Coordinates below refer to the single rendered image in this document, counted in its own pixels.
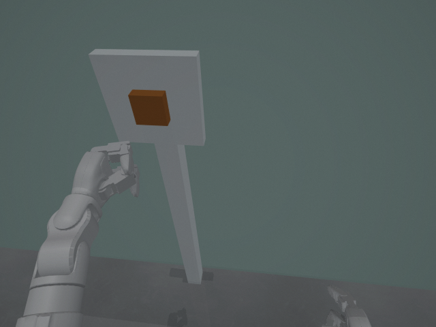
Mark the robot right hand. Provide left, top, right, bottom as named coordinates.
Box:
left=322, top=285, right=371, bottom=327

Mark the robot left forearm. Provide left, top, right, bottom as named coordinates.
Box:
left=16, top=193, right=102, bottom=327

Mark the panel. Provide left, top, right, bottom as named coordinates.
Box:
left=89, top=49, right=206, bottom=285

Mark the button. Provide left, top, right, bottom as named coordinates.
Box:
left=128, top=89, right=170, bottom=126

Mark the robot left hand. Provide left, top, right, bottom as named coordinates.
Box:
left=72, top=141, right=140, bottom=208

